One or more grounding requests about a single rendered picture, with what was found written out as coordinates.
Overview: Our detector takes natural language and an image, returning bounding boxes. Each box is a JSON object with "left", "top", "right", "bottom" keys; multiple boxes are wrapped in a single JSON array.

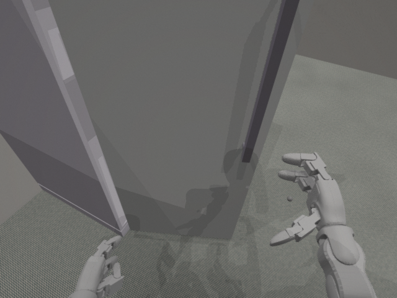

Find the right robot hand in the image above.
[{"left": 270, "top": 152, "right": 346, "bottom": 246}]

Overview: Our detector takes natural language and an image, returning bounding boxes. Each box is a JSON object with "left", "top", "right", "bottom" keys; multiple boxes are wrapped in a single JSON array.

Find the right robot forearm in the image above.
[{"left": 316, "top": 225, "right": 377, "bottom": 298}]

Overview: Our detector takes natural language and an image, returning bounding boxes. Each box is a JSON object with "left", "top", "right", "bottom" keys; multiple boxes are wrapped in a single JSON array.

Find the left robot hand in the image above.
[{"left": 75, "top": 235, "right": 124, "bottom": 298}]

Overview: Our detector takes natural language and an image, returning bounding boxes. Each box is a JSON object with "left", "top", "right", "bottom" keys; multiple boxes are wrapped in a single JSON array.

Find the fridge door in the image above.
[{"left": 48, "top": 0, "right": 314, "bottom": 239}]

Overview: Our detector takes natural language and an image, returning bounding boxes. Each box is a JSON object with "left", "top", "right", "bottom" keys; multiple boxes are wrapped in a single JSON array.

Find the handle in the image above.
[{"left": 241, "top": 0, "right": 300, "bottom": 163}]

